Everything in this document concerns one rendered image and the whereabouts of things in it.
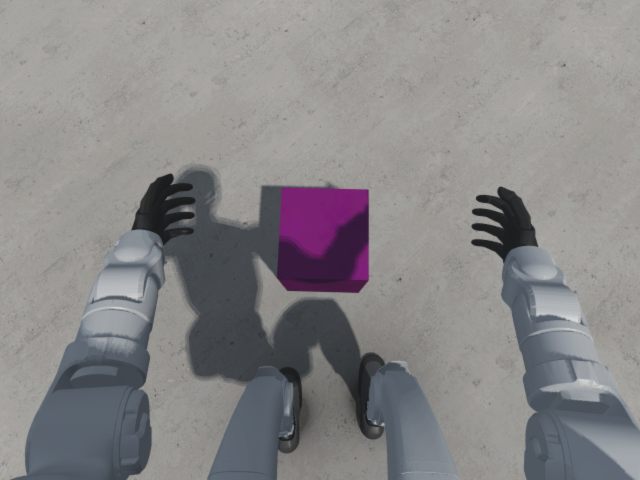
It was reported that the right robot upper arm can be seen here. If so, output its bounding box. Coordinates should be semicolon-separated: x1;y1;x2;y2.
524;409;640;480

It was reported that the right robot thigh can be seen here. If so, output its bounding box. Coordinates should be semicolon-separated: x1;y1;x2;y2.
370;370;460;480

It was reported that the carton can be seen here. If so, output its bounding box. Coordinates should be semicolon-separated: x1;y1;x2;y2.
277;188;369;293

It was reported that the robot right foot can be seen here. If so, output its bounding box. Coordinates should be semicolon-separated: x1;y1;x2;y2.
358;355;385;439

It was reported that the robot right forearm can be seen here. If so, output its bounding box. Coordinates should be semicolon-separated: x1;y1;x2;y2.
501;246;640;431

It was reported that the robot left forearm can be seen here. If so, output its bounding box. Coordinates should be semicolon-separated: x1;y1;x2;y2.
25;229;165;475

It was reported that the left robot upper arm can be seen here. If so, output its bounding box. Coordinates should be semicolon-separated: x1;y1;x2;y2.
10;385;152;480

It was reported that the right robot hand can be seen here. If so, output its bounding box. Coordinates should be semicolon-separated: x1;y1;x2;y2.
471;187;538;263

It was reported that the left robot hand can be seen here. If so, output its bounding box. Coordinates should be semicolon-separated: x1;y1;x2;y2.
132;174;195;245

